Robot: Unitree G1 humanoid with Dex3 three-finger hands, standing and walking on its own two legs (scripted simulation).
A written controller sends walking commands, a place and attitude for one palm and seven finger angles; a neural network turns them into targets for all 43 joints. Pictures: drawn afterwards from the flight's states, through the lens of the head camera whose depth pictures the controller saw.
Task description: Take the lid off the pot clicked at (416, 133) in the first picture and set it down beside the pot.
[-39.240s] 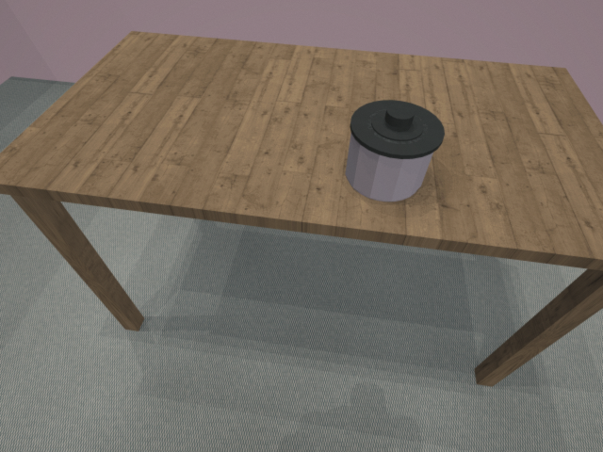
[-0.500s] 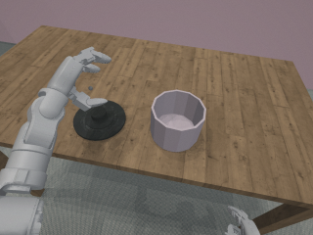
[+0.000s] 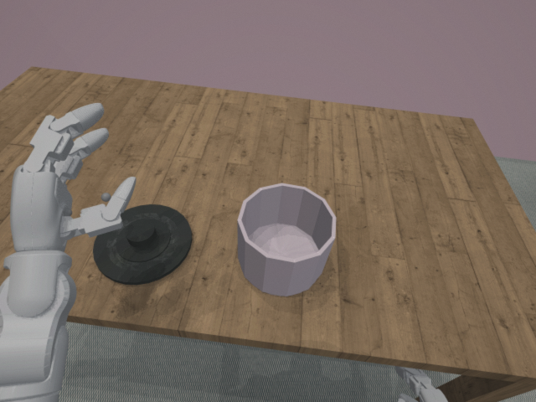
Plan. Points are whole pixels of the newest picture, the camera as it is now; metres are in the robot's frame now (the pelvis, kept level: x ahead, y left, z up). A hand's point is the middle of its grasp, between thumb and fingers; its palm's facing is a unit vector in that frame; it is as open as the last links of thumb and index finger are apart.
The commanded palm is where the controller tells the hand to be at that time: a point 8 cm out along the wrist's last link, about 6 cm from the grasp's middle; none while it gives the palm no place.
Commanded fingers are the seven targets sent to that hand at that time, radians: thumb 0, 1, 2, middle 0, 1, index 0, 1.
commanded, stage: draw the hand back to the body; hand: left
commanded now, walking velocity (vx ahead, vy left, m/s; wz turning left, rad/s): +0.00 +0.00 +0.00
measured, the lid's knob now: (141, 233) +0.37 +0.25 +0.01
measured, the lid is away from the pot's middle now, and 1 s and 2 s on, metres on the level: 0.25 0.25 0.25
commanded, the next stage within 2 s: stand still and regain balance in 0.70 s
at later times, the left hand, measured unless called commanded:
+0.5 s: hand (77, 217) +0.26 +0.25 +0.19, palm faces +0.29 -0.92 -0.27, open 7.5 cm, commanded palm +0.20 +0.30 +0.19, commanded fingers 0.00 0.90 0.90 -0.20 -0.30 -0.20 -0.30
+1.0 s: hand out of the picture +0.26 +0.44 +0.21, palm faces +0.65 -0.69 -0.31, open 7.4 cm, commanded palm +0.18 +0.44 +0.19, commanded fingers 0.00 0.90 0.90 -0.20 -0.30 -0.20 -0.30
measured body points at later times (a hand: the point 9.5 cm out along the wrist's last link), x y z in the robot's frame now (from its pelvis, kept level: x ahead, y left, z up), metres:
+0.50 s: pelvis +0.04 +0.03 +0.00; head +0.05 +0.06 +0.45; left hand +0.24 +0.29 +0.20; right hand +0.19 -0.20 -0.09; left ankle -0.06 -0.02 -0.73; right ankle -0.01 -0.16 -0.72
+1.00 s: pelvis +0.07 +0.15 -0.06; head +0.14 +0.21 +0.37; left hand +0.22 +0.47 +0.22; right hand +0.22 -0.12 -0.13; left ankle +0.17 +0.33 -0.74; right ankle -0.02 -0.13 -0.69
